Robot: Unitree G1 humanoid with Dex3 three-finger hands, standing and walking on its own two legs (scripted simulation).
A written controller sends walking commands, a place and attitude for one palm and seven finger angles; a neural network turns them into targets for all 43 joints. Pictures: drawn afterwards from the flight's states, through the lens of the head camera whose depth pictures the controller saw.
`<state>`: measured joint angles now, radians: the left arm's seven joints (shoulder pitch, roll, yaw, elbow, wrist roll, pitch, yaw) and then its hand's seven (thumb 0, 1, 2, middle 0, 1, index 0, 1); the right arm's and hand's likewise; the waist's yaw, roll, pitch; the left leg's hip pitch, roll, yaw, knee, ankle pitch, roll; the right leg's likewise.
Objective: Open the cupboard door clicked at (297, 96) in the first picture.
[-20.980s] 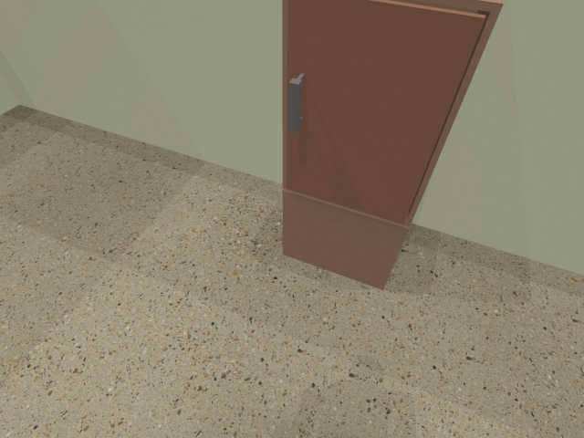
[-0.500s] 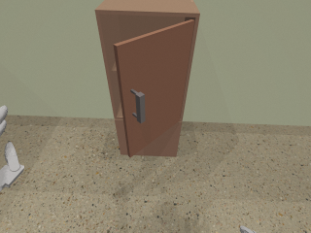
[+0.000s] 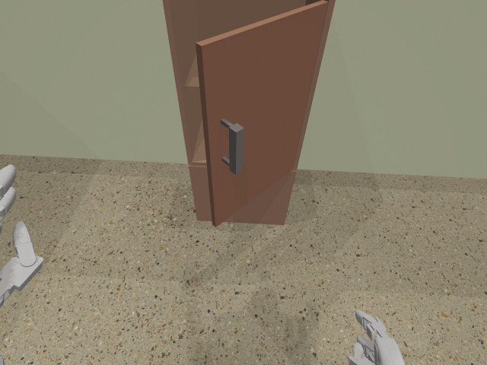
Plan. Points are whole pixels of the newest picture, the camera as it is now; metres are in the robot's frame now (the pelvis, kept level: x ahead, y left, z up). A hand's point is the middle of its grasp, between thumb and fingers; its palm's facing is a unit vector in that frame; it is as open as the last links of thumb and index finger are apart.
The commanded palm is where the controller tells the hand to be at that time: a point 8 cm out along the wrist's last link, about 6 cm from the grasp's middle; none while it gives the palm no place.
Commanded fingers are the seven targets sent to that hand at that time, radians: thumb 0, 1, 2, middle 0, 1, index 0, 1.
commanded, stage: stop stepping back and stand still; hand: left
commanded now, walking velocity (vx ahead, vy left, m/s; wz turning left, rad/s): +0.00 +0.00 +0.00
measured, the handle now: (230, 146) +0.60 +0.07 +0.00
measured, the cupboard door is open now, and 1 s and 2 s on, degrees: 46 46 46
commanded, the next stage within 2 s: let the arm hang, fingers relaxed in 0.16 s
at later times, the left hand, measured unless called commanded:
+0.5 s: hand out of the picture +0.09 +0.21 -0.14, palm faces -0.04 -0.96 -0.28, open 7.4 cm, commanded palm none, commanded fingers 0.00 0.90 0.90 -0.20 -0.30 -0.20 -0.30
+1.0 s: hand out of the picture -0.04 +0.18 -0.17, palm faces +0.07 -0.97 -0.22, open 7.3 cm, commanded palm none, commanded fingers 0.00 0.90 0.90 -0.20 -0.30 -0.20 -0.30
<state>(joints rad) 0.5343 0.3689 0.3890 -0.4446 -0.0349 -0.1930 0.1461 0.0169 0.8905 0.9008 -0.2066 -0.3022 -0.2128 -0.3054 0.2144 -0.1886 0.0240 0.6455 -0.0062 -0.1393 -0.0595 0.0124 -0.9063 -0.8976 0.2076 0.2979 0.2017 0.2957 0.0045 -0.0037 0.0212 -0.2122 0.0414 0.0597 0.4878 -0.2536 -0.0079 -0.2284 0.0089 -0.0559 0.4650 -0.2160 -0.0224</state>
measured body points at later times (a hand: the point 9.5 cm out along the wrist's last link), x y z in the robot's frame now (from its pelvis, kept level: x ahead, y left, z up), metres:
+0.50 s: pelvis -0.02 +0.01 -0.01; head +0.00 +0.00 +0.44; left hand +0.09 +0.26 -0.12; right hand +0.10 -0.25 -0.14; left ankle +0.01 +0.12 -0.74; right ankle +0.02 -0.10 -0.74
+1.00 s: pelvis -0.01 +0.00 +0.00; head +0.00 -0.01 +0.45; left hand -0.04 +0.24 -0.15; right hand -0.05 -0.20 -0.17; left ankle +0.01 +0.12 -0.74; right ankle +0.02 -0.10 -0.74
